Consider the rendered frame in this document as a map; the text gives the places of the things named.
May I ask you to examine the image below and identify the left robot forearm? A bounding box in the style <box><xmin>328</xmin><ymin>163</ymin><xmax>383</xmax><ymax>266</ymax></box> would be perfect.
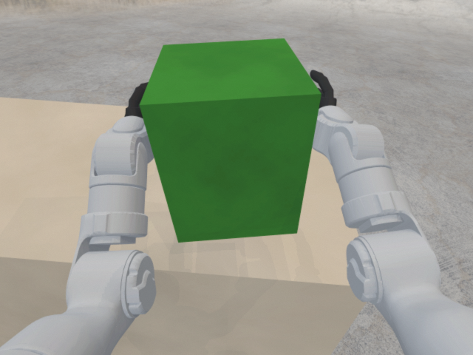
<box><xmin>66</xmin><ymin>116</ymin><xmax>154</xmax><ymax>307</ymax></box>

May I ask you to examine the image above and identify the carton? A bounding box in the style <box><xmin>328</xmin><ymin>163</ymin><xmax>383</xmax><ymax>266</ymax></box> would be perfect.
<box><xmin>140</xmin><ymin>38</ymin><xmax>321</xmax><ymax>243</ymax></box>

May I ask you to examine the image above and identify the robot right hand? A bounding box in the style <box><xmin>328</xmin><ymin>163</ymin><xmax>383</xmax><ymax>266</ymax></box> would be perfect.
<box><xmin>310</xmin><ymin>70</ymin><xmax>337</xmax><ymax>108</ymax></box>

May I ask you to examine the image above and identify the right robot forearm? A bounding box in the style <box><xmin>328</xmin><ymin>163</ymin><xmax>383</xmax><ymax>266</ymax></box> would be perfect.
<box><xmin>312</xmin><ymin>106</ymin><xmax>441</xmax><ymax>284</ymax></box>

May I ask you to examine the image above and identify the robot left hand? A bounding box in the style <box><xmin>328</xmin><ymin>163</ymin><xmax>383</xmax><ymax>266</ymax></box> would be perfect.
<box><xmin>124</xmin><ymin>82</ymin><xmax>148</xmax><ymax>118</ymax></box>

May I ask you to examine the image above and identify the left robot upper arm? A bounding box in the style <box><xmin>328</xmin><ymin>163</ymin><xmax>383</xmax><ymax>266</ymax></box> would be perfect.
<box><xmin>0</xmin><ymin>250</ymin><xmax>157</xmax><ymax>355</ymax></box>

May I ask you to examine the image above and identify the right robot upper arm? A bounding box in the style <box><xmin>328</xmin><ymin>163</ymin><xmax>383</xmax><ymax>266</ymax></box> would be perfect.
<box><xmin>346</xmin><ymin>229</ymin><xmax>473</xmax><ymax>355</ymax></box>

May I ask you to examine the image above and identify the pedestal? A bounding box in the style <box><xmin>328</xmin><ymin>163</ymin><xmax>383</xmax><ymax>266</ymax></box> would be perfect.
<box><xmin>0</xmin><ymin>97</ymin><xmax>367</xmax><ymax>355</ymax></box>

